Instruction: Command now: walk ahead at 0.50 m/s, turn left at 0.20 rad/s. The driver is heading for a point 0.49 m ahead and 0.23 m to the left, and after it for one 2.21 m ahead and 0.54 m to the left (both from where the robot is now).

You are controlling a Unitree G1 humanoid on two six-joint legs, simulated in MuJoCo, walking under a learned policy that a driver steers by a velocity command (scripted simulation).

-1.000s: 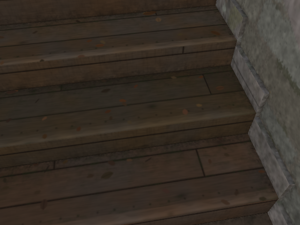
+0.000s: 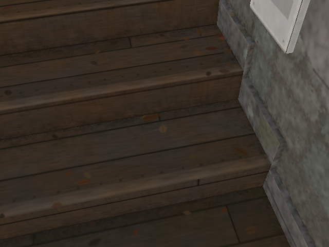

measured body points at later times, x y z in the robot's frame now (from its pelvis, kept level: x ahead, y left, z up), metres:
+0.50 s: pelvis +0.29 +0.06 +0.09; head +0.30 +0.03 +0.54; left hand +0.27 +0.30 -0.02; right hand +0.48 -0.14 -0.04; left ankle +0.34 +0.09 -0.56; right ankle +0.19 -0.09 -0.45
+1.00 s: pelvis +0.62 +0.11 +0.25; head +0.63 +0.12 +0.70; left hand +0.61 +0.36 +0.12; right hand +0.73 -0.12 +0.11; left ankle +0.44 +0.15 -0.30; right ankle +0.71 +0.08 -0.41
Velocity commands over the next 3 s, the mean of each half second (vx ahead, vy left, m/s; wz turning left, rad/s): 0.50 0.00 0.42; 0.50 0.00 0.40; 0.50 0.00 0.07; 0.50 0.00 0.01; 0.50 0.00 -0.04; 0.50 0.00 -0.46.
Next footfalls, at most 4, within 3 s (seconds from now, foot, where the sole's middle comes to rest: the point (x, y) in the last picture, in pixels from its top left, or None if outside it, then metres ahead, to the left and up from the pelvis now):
0.38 left None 0.38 0.10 -0.60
0.88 right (149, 147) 0.75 0.09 -0.45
1.44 left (58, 74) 1.01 0.44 -0.30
1.96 right None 1.35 0.44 -0.15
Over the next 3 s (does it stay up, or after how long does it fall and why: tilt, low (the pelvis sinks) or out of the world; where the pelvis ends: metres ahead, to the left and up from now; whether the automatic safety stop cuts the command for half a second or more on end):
stays up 1.73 0.67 0.78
